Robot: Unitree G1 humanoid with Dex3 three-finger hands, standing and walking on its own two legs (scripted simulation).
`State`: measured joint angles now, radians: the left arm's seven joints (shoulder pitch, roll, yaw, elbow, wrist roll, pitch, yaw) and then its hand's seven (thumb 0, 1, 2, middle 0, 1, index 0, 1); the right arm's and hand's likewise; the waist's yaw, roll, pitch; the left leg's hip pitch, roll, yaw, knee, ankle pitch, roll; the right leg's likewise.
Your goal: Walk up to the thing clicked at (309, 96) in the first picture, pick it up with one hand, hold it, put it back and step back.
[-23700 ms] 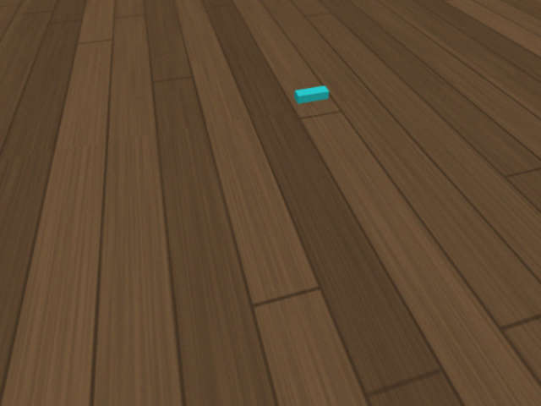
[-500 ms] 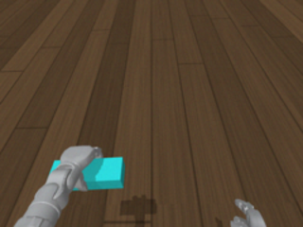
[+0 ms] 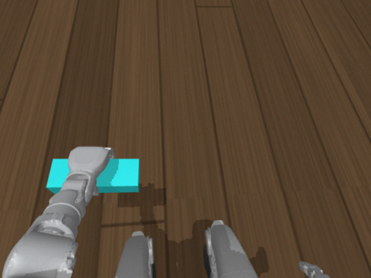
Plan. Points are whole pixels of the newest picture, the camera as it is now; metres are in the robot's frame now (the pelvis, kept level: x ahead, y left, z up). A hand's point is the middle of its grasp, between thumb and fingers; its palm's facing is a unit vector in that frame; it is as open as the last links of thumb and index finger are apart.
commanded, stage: crouch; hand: left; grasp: from above
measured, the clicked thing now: (97, 176) +0.38 +0.21 -0.16
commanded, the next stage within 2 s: lower in 1.42 s
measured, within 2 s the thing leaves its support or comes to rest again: neither
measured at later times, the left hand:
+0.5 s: hand (118, 177) +0.43 +0.19 -0.34, palm faces -0.44 +0.03 -0.90, open 10.4 cm
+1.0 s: hand (124, 179) +0.46 +0.19 -0.44, palm faces -0.47 +0.02 -0.88, open 10.4 cm
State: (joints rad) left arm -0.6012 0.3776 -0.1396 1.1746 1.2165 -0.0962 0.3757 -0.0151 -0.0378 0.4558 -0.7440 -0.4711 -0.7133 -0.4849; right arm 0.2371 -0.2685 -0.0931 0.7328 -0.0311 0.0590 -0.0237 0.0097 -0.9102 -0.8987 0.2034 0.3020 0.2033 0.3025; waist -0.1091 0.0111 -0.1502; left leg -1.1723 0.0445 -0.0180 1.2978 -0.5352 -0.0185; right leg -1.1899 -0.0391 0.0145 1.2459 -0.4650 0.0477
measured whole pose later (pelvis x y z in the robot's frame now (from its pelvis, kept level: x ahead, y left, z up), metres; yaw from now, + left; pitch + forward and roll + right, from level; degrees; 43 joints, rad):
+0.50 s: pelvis -0.03 +0.00 -0.19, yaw +0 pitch +38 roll -3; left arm -0.89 0.49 -0.02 1.32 1.26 -0.12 0.38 -0.01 -0.03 0.46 -0.73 -0.49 -0.70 -0.51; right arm 0.19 -0.23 -0.03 0.74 -0.10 -0.05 0.05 0.01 -0.91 -0.90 0.21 0.30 0.21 0.30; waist -0.23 0.04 -0.17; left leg -1.94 0.01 -0.08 1.97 -0.69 -0.03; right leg -1.95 -0.05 0.02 1.91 -0.62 0.06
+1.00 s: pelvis -0.04 +0.00 -0.27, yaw -2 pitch +38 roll -5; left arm -1.05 0.60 0.01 1.46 1.29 -0.16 0.37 -0.01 -0.02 0.47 -0.70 -0.51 -0.67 -0.53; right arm 0.20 -0.26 0.00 0.73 -0.13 -0.05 0.12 0.01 -0.91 -0.90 0.20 0.30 0.20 0.30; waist -0.29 0.02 -0.08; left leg -2.18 0.00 -0.11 2.24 -0.72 -0.03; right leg -2.17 -0.03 0.01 2.15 -0.63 0.06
